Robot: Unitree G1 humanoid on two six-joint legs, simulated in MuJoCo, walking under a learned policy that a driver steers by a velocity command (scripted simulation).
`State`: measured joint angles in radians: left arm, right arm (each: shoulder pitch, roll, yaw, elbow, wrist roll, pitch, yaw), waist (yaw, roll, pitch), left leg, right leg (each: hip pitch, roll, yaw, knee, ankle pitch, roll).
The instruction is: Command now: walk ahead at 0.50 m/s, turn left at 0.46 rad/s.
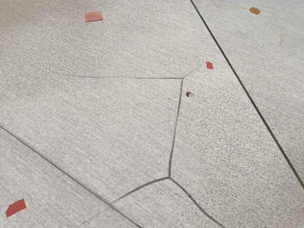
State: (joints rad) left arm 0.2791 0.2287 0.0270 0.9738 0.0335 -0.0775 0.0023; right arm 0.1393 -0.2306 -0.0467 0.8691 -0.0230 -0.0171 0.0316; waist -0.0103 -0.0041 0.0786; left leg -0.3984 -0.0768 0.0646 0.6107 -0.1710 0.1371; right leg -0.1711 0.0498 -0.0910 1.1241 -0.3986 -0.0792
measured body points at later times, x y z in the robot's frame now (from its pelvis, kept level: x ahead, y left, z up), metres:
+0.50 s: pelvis +0.32 -0.05 +0.04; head +0.35 -0.05 +0.49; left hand +0.40 +0.23 -0.06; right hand +0.47 -0.30 -0.09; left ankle +0.21 +0.04 -0.61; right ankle +0.41 -0.15 -0.68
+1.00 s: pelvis +0.56 +0.09 +0.05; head +0.59 +0.13 +0.49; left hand +0.48 +0.35 -0.09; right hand +0.83 -0.03 -0.05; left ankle +0.57 +0.17 -0.68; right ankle +0.54 -0.09 -0.58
